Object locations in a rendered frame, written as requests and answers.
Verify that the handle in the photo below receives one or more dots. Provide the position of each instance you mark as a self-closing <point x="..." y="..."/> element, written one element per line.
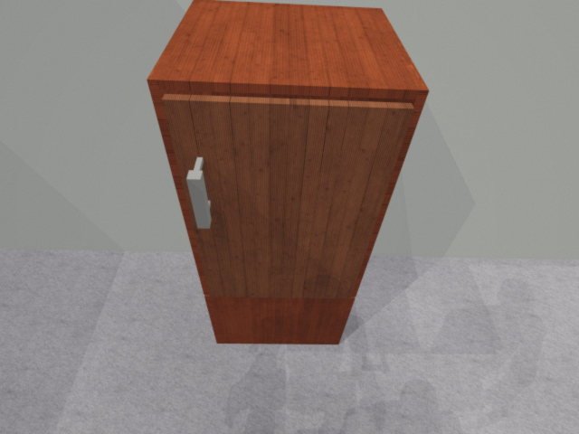
<point x="197" y="190"/>

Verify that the cupboard door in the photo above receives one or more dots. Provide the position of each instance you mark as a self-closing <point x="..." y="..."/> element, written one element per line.
<point x="296" y="187"/>

